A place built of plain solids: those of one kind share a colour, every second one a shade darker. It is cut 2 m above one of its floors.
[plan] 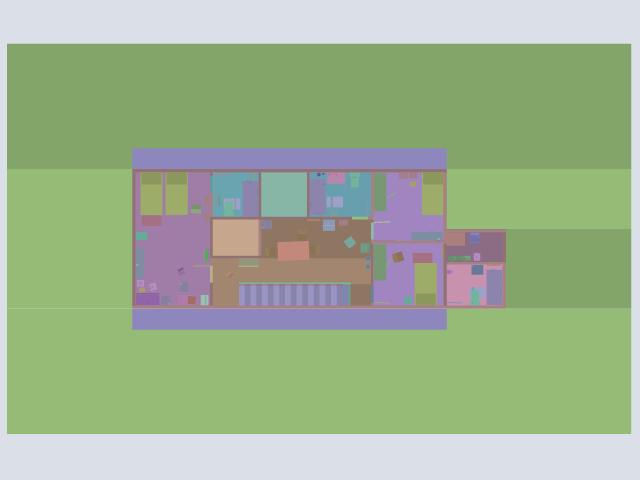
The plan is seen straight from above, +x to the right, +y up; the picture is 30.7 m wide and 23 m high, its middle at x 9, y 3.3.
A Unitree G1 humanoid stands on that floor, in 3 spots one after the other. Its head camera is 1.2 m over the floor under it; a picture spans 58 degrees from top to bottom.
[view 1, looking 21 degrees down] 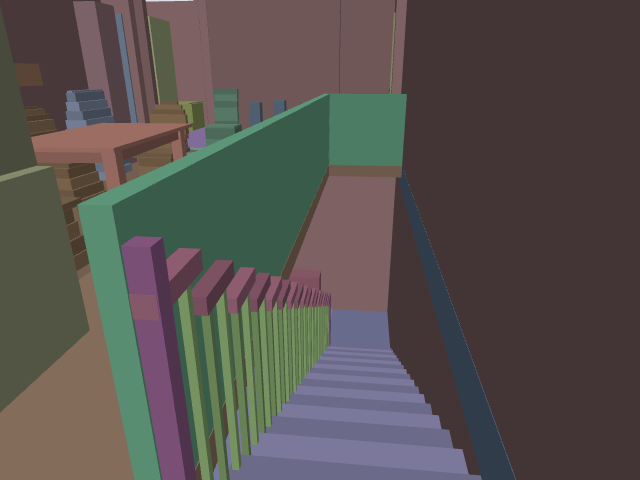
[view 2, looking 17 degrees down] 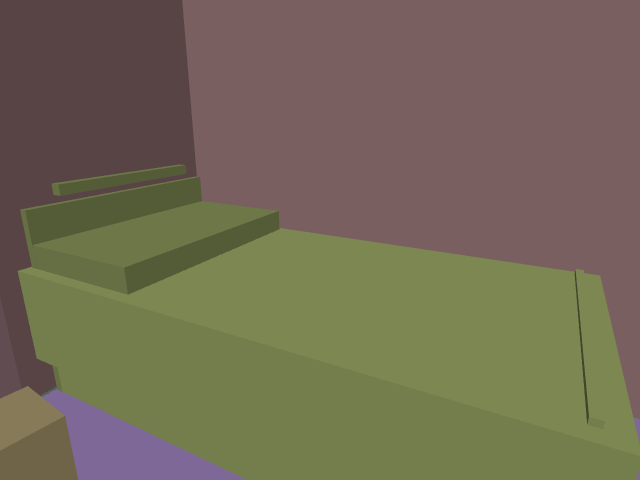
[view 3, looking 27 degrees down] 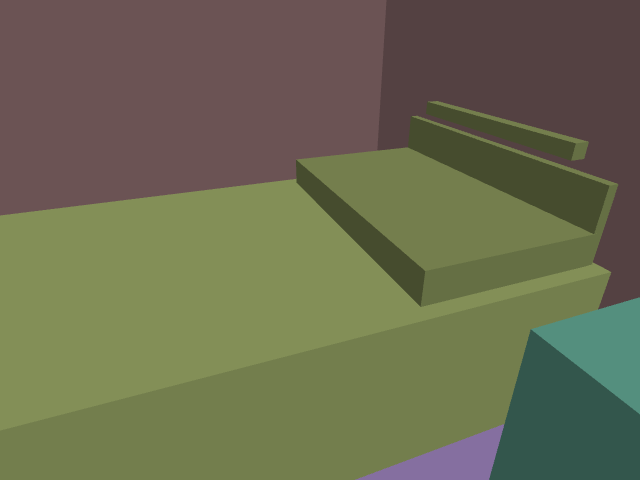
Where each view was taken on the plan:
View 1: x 4.32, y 0.67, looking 6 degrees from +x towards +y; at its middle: wall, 7.67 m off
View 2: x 13.03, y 4.72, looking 28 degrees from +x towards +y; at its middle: child_bed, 2.12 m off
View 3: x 12.88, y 1.27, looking -21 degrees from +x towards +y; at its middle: child_bed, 1.37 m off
